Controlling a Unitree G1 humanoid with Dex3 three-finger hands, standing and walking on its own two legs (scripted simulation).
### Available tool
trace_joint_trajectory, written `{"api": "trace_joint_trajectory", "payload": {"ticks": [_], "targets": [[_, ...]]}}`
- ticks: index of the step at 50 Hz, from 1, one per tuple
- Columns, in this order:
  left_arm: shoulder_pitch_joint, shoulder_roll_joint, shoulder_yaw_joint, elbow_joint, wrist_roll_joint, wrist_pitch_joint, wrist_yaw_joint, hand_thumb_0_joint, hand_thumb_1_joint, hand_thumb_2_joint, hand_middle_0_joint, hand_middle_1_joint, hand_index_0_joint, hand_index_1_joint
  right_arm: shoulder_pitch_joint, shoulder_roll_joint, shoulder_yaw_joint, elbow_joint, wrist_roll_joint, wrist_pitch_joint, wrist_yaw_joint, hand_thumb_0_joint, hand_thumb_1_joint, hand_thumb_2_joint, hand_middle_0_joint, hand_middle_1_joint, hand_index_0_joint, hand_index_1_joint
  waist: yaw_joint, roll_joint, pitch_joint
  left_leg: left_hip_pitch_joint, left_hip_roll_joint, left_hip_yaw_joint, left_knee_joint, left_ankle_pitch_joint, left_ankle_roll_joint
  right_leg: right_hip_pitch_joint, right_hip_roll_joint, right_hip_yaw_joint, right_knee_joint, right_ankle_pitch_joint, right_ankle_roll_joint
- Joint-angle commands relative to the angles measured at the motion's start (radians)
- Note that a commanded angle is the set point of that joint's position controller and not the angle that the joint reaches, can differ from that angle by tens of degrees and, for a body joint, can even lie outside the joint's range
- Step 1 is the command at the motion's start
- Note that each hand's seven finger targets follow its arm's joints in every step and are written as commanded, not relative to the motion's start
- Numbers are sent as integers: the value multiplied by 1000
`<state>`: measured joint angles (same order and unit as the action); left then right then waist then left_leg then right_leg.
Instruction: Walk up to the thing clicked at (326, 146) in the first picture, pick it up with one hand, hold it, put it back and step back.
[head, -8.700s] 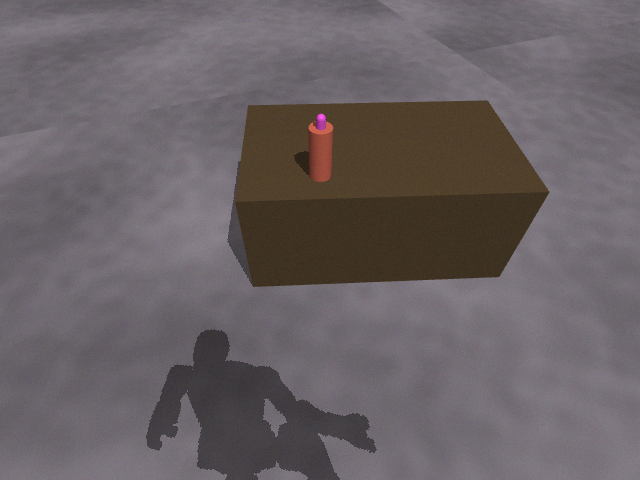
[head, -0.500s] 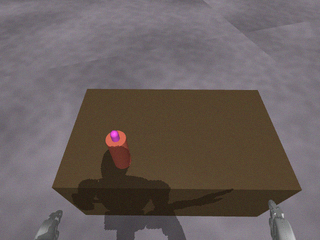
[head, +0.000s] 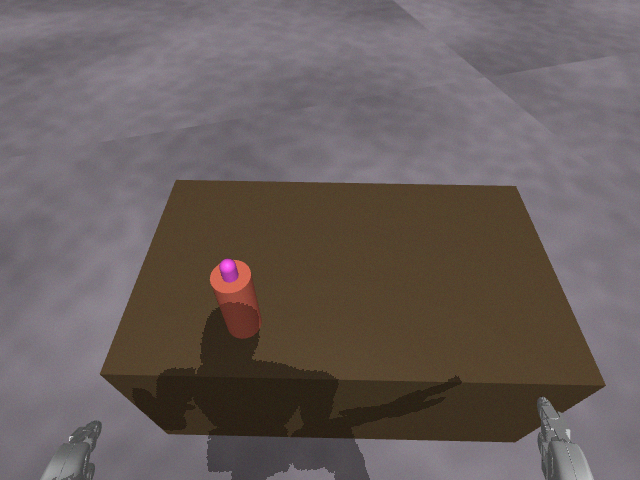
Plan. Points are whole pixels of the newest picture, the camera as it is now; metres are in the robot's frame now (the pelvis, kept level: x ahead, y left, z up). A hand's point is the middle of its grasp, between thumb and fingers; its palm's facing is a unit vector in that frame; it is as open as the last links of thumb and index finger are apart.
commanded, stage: go down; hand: left
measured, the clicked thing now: (236, 295) +0.48 +0.17 -0.17
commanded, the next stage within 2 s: approach in 1.70 s
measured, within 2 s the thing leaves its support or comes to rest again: neither
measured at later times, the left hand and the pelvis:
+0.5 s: hand (83, 382) +0.26 +0.30 -0.01, palm faces +0.20 -0.94 -0.27, open 17.1 cm; pelvis -0.02 +0.00 +0.00, yaw +1 degrees
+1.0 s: hand (69, 305) +0.34 +0.33 +0.03, palm faces +0.18 -0.97 -0.13, open 17.1 cm; pelvis -0.02 +0.00 +0.00, yaw -1 degrees
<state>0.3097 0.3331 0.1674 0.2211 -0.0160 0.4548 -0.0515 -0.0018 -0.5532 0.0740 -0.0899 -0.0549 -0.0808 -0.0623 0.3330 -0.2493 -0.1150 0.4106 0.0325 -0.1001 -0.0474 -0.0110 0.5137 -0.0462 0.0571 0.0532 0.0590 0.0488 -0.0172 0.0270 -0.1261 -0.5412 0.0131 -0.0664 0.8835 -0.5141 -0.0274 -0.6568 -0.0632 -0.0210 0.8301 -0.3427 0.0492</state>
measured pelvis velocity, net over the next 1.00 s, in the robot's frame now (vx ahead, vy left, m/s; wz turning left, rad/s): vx -0.02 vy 0.00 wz -0.01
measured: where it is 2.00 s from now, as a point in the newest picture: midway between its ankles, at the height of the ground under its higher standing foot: outside the picture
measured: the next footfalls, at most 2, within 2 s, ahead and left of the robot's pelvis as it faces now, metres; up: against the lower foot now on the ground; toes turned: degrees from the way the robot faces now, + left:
none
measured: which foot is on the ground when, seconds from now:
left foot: down 0.00-1.00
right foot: down 0.00-1.00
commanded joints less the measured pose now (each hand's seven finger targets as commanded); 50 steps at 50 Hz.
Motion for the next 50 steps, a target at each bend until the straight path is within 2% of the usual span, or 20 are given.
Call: {"api": "trace_joint_trajectory", "payload": {"ticks": [1, 3, 4, 8, 12, 16, 18, 21, 24, 27, 31, 35, 36, 39, 41, 42, 43, 44, 47, 50], "targets": [[-22, 219, 109, -167, 0, -24, -11, 0, -590, 81, -80, -59, -69, -72, 15, -152, -67, -183, 0, -51, -16, 0, 541, -42, 51, 50, 50, 50, -8, 10, -94, -64, -30, 51, -146, 291, 11, 184, 39, -45, -86, 146, -51], [-21, 234, 124, -206, -1, -22, -15, 0, -563, 83, -75, -54, -65, -66, 20, -136, -53, -185, 4, -57, -18, 0, 548, -41, 51, 50, 50, 50, 3, 30, -98, -68, -38, 55, -148, 246, 16, 187, 34, -41, -93, 113, -50], [-33, 205, 100, -209, -6, -25, -23, 0, -602, 75, -79, -62, -72, -72, 10, -144, -67, -235, 5, -60, -20, 0, 546, -41, 51, 50, 50, 50, -16, 4, -79, -86, -33, 53, -140, 235, 16, 154, 38, -44, -87, 101, -46], [-115, 265, 144, -238, -4, -39, -23, 0, -599, 85, -79, -65, -70, -77, 20, -140, -59, -247, 6, -79, -35, 0, 558, -38, 52, 50, 50, 50, -21, 2, -95, -96, -43, 59, -137, 129, 30, 151, 30, -34, -102, 22, -38], [-263, 296, 169, -217, -12, -79, -17, 0, -567, 121, -68, -78, -57, -92, 29, -99, 6, -315, 7, -108, -53, 0, 559, -41, 51, 50, 50, 50, -22, 8, -130, -73, -30, 40, -129, 180, 22, 166, 28, -32, -82, 63, -40], [-416, 401, 246, -219, -37, -121, -21, 0, -498, 131, -52, -57, -39, -72, 40, -143, -14, -283, 7, -131, -84, 0, 559, -43, 51, 50, 50, 50, -26, 82, -225, -4, -32, 37, -136, 218, 23, 217, 24, -25, -84, 108, -48], [-453, 406, 241, -149, -44, -128, -40, 0, -450, 141, -43, -54, -32, -67, 97, -138, -9, -209, 7, -133, -87, 0, 564, -43, 51, 50, 50, 50, -39, 110, -169, -9, -32, 36, -150, 229, 20, 200, 29, -28, -85, 126, -52], [-519, 371, 207, 97, -58, -131, -89, 0, -441, 115, -44, -34, -34, -46, 14, -118, 5, -179, 10, -147, -86, 0, 567, -42, 51, 50, 50, 50, -36, 39, -30, -106, -32, 34, -157, 143, 24, 125, 30, -32, -113, 46, -44], [-573, 427, 237, 185, -79, -148, -151, 0, -483, 92, -52, -34, -44, -43, -24, -100, 60, -205, 14, -165, -67, 0, 564, -41, 51, 50, 50, 50, -1, 58, -54, -120, -29, 36, -187, 92, 28, 162, 36, -43, -120, -2, -46], [-653, 480, 261, 228, -87, -175, -204, 0, -485, 73, -46, -31, -44, -34, 18, -116, 57, -223, 12, -166, -51, 0, 564, -42, 51, 50, 50, 50, -5, 57, -129, -87, -20, 31, -188, 192, 23, 201, 47, -46, -108, 76, -48], [-773, 558, 314, 313, -94, -263, -237, 0, -517, 70, -45, -34, -47, -35, -17, -169, -9, -179, 12, -188, -38, 0, 560, -43, 51, 50, 50, 50, -7, 49, -165, -101, -20, 39, -163, 207, 21, 176, 44, -29, -90, 79, -50], [-894, 584, 324, 336, -93, -365, -260, 0, -490, 87, -32, -30, -35, -30, -22, -161, 4, -218, 10, -200, -31, 0, 563, -44, 51, 50, 50, 50, -14, 59, -283, -41, -16, 38, -132, 314, 15, 212, 43, -21, -67, 166, -54], [-935, 598, 328, 335, -94, -388, -262, 0, -491, 89, -31, -30, -34, -31, -15, -134, 29, -192, 10, -196, -29, 0, 562, -45, 51, 50, 50, 50, -8, 79, -292, -45, -19, 39, -130, 314, 16, 218, 41, -19, -63, 169, -54], [-943, 640, 353, 403, -94, -437, -273, 0, -462, 90, -30, -25, -33, -26, 5, -155, 14, -153, 9, -181, -34, 0, 561, -45, 51, 50, 50, 50, -13, 91, -296, -41, -19, 38, -128, 347, 14, 212, 41, -15, -61, 195, -59], [-959, 626, 338, 452, -95, -461, -285, 0, -461, 94, -33, -32, -37, -32, -7, -157, 21, -176, 8, -176, -31, 0, 561, -45, 51, 50, 50, 50, -15, 90, -295, -34, -17, 38, -131, 367, 11, 213, 42, -17, -61, 206, -62], [-997, 679, 373, 410, -94, -478, -284, 0, -467, 86, -37, -31, -42, -30, -1, -152, 28, -180, 7, -169, -32, 0, 557, -46, 51, 50, 50, 50, -13, 105, -327, -20, -21, 41, -127, 389, 12, 229, 40, -15, -61, 232, -61], [-931, 626, 345, 538, -92, -477, -296, 0, -446, 95, -34, -31, -38, -32, 28, -142, 37, -142, 6, -160, -31, 0, 554, -47, 51, 50, 50, 50, -18, 97, -284, -33, -18, 40, -128, 413, 7, 213, 42, -17, -56, 242, -66], [-1001, 656, 358, 444, -99, -496, -301, 0, -439, 92, -35, -34, -41, -32, 40, -140, 34, -106, 5, -150, -29, 0, 558, -46, 51, 50, 50, 50, -8, 145, -272, -16, -16, 40, -129, 432, 4, 177, 43, -18, -54, 245, -70], [-985, 661, 370, 514, -101, -514, -317, 0, -446, 75, -41, -27, -47, -24, 5, -131, 60, -172, 3, -149, -25, 0, 552, -47, 51, 50, 50, 50, -21, 142, -302, 0, -12, 39, -122, 478, 1, 194, 44, -23, -54, 279, -70], [-1011, 651, 365, 546, -111, -532, -341, 0, -469, 69, -44, -37, -54, -32, 30, -150, 41, -149, 1, -135, -22, 0, 544, -49, 50, 50, 50, 50, -35, 126, -281, -13, -8, 38, -114, 502, 2, 170, 45, -23, -51, 295, -72]]}}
